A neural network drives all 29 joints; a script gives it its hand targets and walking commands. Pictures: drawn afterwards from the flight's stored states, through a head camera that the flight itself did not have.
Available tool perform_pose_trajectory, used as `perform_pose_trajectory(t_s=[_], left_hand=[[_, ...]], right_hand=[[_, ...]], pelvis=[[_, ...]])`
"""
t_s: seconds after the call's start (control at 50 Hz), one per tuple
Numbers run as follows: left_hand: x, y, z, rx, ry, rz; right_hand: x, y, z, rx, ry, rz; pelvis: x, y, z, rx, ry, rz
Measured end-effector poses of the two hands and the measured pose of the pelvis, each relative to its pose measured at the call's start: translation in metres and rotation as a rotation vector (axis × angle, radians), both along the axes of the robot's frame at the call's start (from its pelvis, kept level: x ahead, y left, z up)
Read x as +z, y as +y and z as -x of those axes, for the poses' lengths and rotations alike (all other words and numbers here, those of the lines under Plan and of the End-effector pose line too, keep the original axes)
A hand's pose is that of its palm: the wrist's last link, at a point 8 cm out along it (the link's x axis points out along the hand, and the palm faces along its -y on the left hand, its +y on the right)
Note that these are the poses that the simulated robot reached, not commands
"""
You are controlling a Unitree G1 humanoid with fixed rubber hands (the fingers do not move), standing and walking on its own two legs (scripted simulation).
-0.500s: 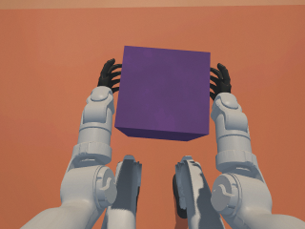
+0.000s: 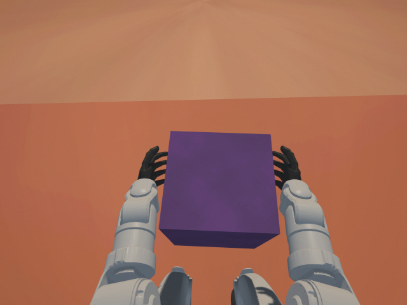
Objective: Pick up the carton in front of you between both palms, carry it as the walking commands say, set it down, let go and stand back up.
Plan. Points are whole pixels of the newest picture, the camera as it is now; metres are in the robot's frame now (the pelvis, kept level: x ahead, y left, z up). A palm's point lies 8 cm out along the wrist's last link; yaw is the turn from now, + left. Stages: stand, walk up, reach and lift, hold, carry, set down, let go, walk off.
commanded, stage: reach and lift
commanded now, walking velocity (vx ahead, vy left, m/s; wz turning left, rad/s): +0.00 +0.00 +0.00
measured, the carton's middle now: (217, 196) +0.35 +0.00 -0.10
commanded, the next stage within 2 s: hold in 1.36 s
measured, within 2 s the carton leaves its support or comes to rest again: neither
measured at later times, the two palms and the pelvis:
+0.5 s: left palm (131, 175) +0.31 +0.14 +0.09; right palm (315, 170) +0.32 -0.15 +0.10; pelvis +0.02 -0.01 +0.07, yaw +0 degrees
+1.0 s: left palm (129, 168) +0.32 +0.15 +0.10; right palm (315, 164) +0.32 -0.15 +0.11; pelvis +0.02 +0.00 +0.07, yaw +0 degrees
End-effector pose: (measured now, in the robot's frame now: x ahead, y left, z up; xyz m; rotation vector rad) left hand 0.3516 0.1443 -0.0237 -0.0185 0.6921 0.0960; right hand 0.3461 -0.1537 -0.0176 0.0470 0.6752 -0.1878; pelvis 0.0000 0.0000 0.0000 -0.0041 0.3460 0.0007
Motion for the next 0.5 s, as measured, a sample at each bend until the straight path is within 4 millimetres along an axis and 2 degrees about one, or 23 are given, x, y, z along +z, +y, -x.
perform_pose_trajectory(t_s=[0.2, 0.36, 0.42, 0.5], left_hand=[[0.061, -0.001, 0.019, 0.019, -0.015, -0.005], [0.105, -0.001, 0.032, 0.021, -0.039, -0.024], [0.115, -0.001, 0.036, 0.018, -0.035, -0.029], [0.119, 0.000, 0.040, 0.017, -0.014, -0.032]], right_hand=[[0.059, -0.001, 0.014, 0.021, -0.015, 0.002], [0.104, -0.001, 0.022, 0.056, -0.038, 0.026], [0.114, -0.001, 0.025, 0.064, -0.034, 0.032], [0.117, -0.001, 0.028, 0.066, -0.012, 0.033]], pelvis=[[0.042, -0.004, -0.016, 0.000, -0.172, -0.005], [0.063, -0.006, -0.021, 0.002, -0.318, -0.006], [0.067, -0.006, -0.020, 0.002, -0.363, -0.006], [0.069, -0.006, -0.016, 0.002, -0.403, -0.007]])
